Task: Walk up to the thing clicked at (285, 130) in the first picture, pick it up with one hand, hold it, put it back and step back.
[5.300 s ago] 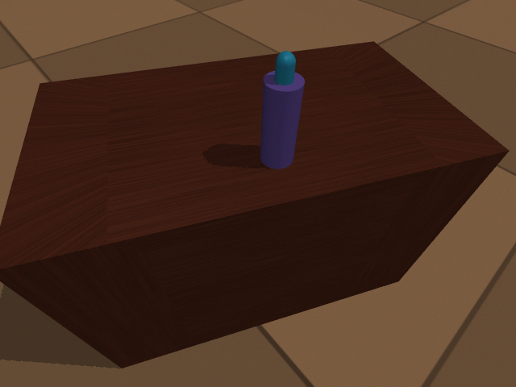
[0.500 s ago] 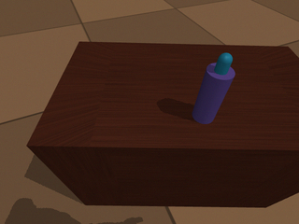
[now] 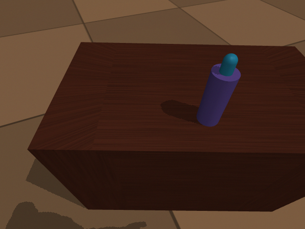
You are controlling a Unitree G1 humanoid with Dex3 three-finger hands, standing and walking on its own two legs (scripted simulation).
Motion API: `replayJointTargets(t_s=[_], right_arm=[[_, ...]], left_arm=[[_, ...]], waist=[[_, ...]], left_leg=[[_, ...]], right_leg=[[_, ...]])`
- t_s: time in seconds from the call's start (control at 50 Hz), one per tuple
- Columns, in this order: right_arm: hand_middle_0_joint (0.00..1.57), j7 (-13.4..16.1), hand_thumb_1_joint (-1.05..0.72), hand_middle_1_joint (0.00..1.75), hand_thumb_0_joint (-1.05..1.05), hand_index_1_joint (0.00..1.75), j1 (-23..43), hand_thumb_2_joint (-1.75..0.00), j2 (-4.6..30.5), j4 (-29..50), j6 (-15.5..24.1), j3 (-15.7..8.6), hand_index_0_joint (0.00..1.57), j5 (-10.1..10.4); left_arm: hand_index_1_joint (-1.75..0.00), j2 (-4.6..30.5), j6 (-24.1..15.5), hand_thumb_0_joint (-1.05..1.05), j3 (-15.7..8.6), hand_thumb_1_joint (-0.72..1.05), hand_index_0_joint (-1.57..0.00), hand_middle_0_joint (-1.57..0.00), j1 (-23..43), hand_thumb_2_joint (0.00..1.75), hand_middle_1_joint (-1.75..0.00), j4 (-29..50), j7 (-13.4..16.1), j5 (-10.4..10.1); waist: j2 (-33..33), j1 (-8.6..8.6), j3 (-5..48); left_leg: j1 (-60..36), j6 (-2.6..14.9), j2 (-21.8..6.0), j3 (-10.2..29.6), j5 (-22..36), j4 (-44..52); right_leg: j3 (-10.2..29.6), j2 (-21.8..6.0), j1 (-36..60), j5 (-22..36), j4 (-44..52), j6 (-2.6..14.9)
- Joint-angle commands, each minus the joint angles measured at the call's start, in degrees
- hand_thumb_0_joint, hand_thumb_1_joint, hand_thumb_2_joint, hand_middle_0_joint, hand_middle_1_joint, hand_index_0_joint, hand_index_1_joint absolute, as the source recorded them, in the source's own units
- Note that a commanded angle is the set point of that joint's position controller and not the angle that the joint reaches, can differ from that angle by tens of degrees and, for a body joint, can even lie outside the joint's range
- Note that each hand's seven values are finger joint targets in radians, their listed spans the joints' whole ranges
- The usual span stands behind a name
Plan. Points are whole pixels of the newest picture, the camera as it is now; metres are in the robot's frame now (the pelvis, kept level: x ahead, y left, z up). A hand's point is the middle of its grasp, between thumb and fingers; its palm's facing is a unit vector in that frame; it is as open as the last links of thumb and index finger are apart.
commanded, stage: stand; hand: right
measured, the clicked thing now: (217, 91) +0.47 -0.20 +0.09
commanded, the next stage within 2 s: rise first in 0.38 s
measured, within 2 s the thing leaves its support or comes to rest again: neither
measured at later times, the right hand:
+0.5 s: hand out of the picture +0.07 -0.25 -0.16, palm faces -0.04 +0.94 -0.34, open 7.4 cm
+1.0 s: hand (251, 209) +0.18 -0.26 -0.06, palm faces +0.30 +0.88 -0.36, open 16.3 cm
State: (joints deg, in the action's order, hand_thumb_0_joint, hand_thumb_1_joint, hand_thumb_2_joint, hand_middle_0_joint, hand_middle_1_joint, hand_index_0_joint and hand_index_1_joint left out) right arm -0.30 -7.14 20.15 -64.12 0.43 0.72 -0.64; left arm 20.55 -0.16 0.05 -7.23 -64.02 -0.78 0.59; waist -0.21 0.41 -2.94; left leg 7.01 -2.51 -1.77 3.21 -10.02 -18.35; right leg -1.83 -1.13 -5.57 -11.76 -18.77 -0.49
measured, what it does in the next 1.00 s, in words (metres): stands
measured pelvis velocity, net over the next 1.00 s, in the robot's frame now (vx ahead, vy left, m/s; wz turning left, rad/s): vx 0.01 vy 0.01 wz -0.05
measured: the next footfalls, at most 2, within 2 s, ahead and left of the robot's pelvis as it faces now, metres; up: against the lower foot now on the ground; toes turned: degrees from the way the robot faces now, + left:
none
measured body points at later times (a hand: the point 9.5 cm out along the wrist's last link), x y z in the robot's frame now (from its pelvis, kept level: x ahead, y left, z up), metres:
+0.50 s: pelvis +0.00 +0.00 +0.00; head +0.02 +0.00 +0.45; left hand +0.07 +0.30 -0.13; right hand +0.07 -0.30 -0.13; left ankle +0.00 +0.15 -0.75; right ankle -0.02 -0.12 -0.75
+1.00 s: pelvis +0.01 +0.01 -0.01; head +0.02 +0.02 +0.44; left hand +0.18 +0.26 -0.10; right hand +0.16 -0.30 -0.03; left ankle +0.00 +0.15 -0.75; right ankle -0.02 -0.12 -0.75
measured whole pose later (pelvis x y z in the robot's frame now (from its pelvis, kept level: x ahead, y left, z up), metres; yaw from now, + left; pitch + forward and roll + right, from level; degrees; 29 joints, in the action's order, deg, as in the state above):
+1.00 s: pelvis +0.01 +0.01 -0.01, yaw -3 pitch +1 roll +0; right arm 4.4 -16.5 17.0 -22.5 2.7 -8.8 2.7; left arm 13.0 -4.3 -3.8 -12.9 -37.2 4.3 -1.6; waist 1.8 -1.5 0.6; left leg 10.9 -1.7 -1.8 0.3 -14.3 -24.4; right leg 1.2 -1.1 -10.5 -14.8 -24.6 -1.2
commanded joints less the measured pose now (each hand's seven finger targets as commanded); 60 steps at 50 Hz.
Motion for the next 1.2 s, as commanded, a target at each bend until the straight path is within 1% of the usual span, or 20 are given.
replayJointTargets(t_s=[0.0,0.46,0.48,0.5,0.52,0.56,0.6,0.64,0.66,0.7,0.74,0.76,0.8,0.86,0.92,0.98,1.0,1.1,1.12,1.18], right_arm=[[0.2,0.9,-0.9,0.3,0.0,0.3,1.9,-0.9,12.5,3.4,1.2,-2.7,0.2,0.1],[0.12,0.9,-0.82,0.22,0.0,0.22,2.0,-0.82,11.9,3.7,0.9,-2.6,0.12,0.2],[0.06,1.6,-0.74,0.14,0.0,0.14,22.1,-0.74,1.1,23.8,5.1,-1.5,0.06,4.3],[0.06,2.5,-0.66,0.06,0.0,0.06,21.9,-0.66,3.3,26.0,7.6,-1.4,0.05,6.5],[0.06,3.6,-0.58,0.05,0.0,0.05,14.3,-0.58,8.0,19.6,7.1,-3.5,0.05,6.1],[0.06,5.4,-0.42,0.05,0.0,0.05,11.9,-0.42,15.5,15.6,6.0,-10.9,0.05,5.2],[0.06,5.2,-0.26,0.05,0.0,0.05,11.8,-0.26,9.9,15.1,6.4,-9.8,0.05,3.8],[0.06,5.2,-0.11,0.05,0.0,0.05,0.5,-0.19,11.7,18.8,5.8,-14.3,0.05,2.8],[0.05,5.2,-0.06,0.05,0.0,0.05,-3.9,-0.17,11.1,19.6,5.2,-14.4,0.05,3.0],[0.05,4.9,0.05,0.05,0.0,0.05,-3.7,-0.15,10.6,26.0,5.0,-14.7,0.05,3.1],[0.05,4.4,0.16,0.05,0.0,0.05,-5.7,-0.12,6.9,28.6,4.2,-13.0,0.05,3.4],[0.05,4.6,0.21,0.05,0.0,0.05,0.5,-0.11,7.8,36.7,4.5,-12.9,0.05,3.6],[0.05,5.0,0.34,0.05,0.0,0.05,0.7,-0.08,7.0,39.1,4.5,-12.2,0.05,3.5],[0.05,5.3,0.47,0.06,0.0,0.06,1.8,-0.06,6.9,47.8,5.3,-12.2,0.05,3.5],[0.04,5.9,0.55,0.06,0.0,0.06,-0.8,-0.04,10.2,56.2,6.1,-15.2,0.05,3.5],[0.04,5.6,0.58,0.06,0.0,0.06,-6.5,-0.04,8.0,59.1,6.2,-15.5,0.05,3.7],[0.04,5.6,0.57,0.06,0.0,0.06,-7.6,-0.04,9.4,60.2,6.5,-17.6,0.05,3.6],[0.05,3.6,0.59,0.06,0.0,0.06,-14.0,-0.03,6.4,64.5,6.8,-17.5,0.05,3.9],[0.05,3.4,0.59,0.06,0.0,0.06,-12.5,-0.03,6.9,67.9,7.4,-18.2,0.05,4.0],[0.05,3.3,0.59,0.05,0.0,0.06,-11.2,-0.03,7.8,72.7,8.1,-19.5,0.05,3.9]], left_arm=[[-0.3,12.6,-1.5,0.0,-2.7,0.9,-0.2,-0.2,1.8,0.9,-0.3,3.2,1.0,-0.2],[-0.22,12.6,-1.6,0.0,-2.7,0.82,-0.12,-0.12,1.7,0.82,-0.22,3.1,1.2,-0.1],[-0.14,2.6,-7.9,0.0,-2.0,0.74,-0.04,-0.06,21.8,0.74,-0.14,23.2,1.5,-4.8],[-0.09,4.4,-9.1,0.0,-1.4,0.66,-0.02,-0.06,18.9,0.66,-0.06,25.1,2.7,-6.3],[-0.09,7.9,-8.7,0.0,-3.0,0.58,-0.04,-0.06,13.3,0.58,-0.06,21.2,3.6,-6.3],[-0.08,12.9,-7.5,0.0,-8.6,0.42,-0.04,-0.06,9.0,0.42,-0.06,17.0,4.8,-5.5],[-0.06,8.0,-7.6,0.0,-8.0,0.26,-0.04,-0.05,8.4,0.26,-0.05,14.2,4.9,-4.1],[-0.05,8.5,-7.3,0.0,-10.9,0.1,-0.05,-0.05,2.3,0.18,-0.05,15.7,4.9,-2.6],[-0.04,7.2,-6.7,0.0,-10.6,0.05,-0.06,-0.05,-5.0,0.15,-0.05,14.0,4.8,-2.5],[-0.03,7.4,-6.7,0.0,-11.1,-0.05,-0.07,-0.05,-3.9,0.1,-0.05,20.0,4.9,-2.2],[-0.03,2.2,-5.9,0.0,-8.6,-0.16,-0.07,-0.05,-6.0,0.08,-0.05,19.5,4.4,-2.5],[-0.04,1.2,-6.4,0.0,-7.2,-0.23,-0.07,-0.05,0.6,0.07,-0.05,27.5,4.4,-2.8],[-0.05,-0.7,-6.2,0.0,-6.3,-0.37,-0.06,-0.06,1.5,0.06,-0.05,25.4,4.7,-2.8],[-0.06,1.1,-7.2,0.0,-6.6,-0.49,-0.05,-0.06,3.2,0.05,-0.06,33.1,5.6,-2.5],[-0.06,3.9,-7.9,0.0,-8.1,-0.54,-0.05,-0.06,1.2,0.04,-0.05,38.2,6.5,-2.3],[-0.05,1.5,-7.6,0.0,-6.9,-0.54,-0.05,-0.05,-1.3,0.03,-0.05,38.9,6.3,-2.3],[-0.05,2.3,-7.6,0.0,-8.5,-0.54,-0.05,-0.05,-3.0,0.03,-0.05,38.2,6.2,-2.2],[-0.05,0.5,-6.6,0.0,-9.7,-0.54,-0.05,-0.05,-8.7,0.02,-0.05,35.4,4.6,-2.3],[-0.05,-0.7,-6.5,0.0,-8.3,-0.55,-0.05,-0.05,-6.0,0.03,-0.05,36.5,4.2,-2.4],[-0.05,0.9,-6.9,0.0,-9.5,-0.55,-0.05,-0.05,-1.6,0.03,-0.05,38.4,4.2,-2.2]], waist=[[-0.6,-0.23,5.1],[0.4,-0.09,4.3],[2.6,0.44,6.0],[-1.6,-1.5,8.2],[-0.7,-0.8,3.5],[1.8,-1.25,6.7],[1.5,-1.27,11.2],[3.0,-2.37,15.6],[3.1,-1.63,16.5],[2.2,-1.04,17.7],[2.1,-1.18,14.4],[3.1,-1.45,13.5],[5.1,-1.91,9.9],[2.1,-0.96,11.5],[2.2,-1.54,12.4],[1.3,-2.3,8.8],[0.6,-2.49,9.1],[1.0,-1.66,6.5],[1.3,-2.4,5.8],[0.6,-2.84,7.6]], left_leg=[[-1.4,3.11,-5.1,3.0,10.9,1.5],[-1.4,2.98,-5.3,2.9,12.3,1.4],[4.9,2.19,2.2,-5.0,5.8,-4.6],[1.1,2.44,2.8,-5.5,1.5,-2.3],[3.5,2.55,2.3,-5.1,-1.5,-1.3],[5.3,2.32,1.8,-5.0,0.4,-4.7],[5.2,2.69,1.8,-4.8,3.5,-6.4],[2.2,2.98,2.1,-5.0,7.8,-6.5],[1.0,2.9,2.5,-5.6,10.3,-6.3],[-0.3,2.45,2.8,-5.9,14.2,-5.6],[0.6,2.33,2.7,-6.3,14.3,-5.0],[0.7,2.26,2.3,-5.8,13.0,-4.3],[2.2,2.47,2.0,-5.6,9.0,-3.6],[1.8,2.36,2.0,-5.8,8.3,-3.3],[0.3,2.23,1.8,-6.0,10.5,-3.8],[0.6,2.1,1.8,-6.4,10.6,-3.8],[0.0,2.11,1.9,-6.8,11.3,-4.1],[0.7,1.73,1.6,-6.7,13.5,-4.1],[0.8,1.7,1.5,-6.6,12.8,-3.9],[-0.2,1.7,1.4,-6.6,13.0,-4.1]], right_leg=[[5.0,-6.6,1.0,8.8,2.5,1.81],[4.8,-6.4,1.2,11.0,2.4,1.71],[0.3,-0.3,-7.4,7.4,-2.8,0.53],[0.9,-0.8,-4.0,4.0,-0.5,0.31],[0.5,-0.3,-5.8,0.8,-0.1,0.61],[-0.4,0.7,-8.0,2.6,-3.5,0.67],[0.1,0.5,-7.8,6.9,-5.4,0.54],[0.0,0.8,-5.9,11.1,-5.0,0.35],[-0.1,0.8,-4.7,13.4,-4.7,0.1],[-0.4,1.0,-2.9,16.6,-4.5,0.05],[-0.5,0.9,-4.2,16.4,-4.3,0.15],[-0.6,1.1,-5.2,14.6,-3.9,0.25],[-0.6,1.1,-6.7,10.6,-3.2,0.41],[-0.2,0.9,-3.7,10.1,-3.1,0.72],[-0.2,1.2,-1.7,12.5,-3.4,0.78],[-0.3,1.3,-1.8,13.2,-3.1,0.77],[0.0,1.1,-1.7,14.2,-3.2,0.76],[-0.8,1.5,-1.8,15.7,-3.5,0.96],[-0.7,1.6,-2.3,14.9,-3.5,0.93],[-0.3,1.3,-1.3,15.6,-3.3,0.79]])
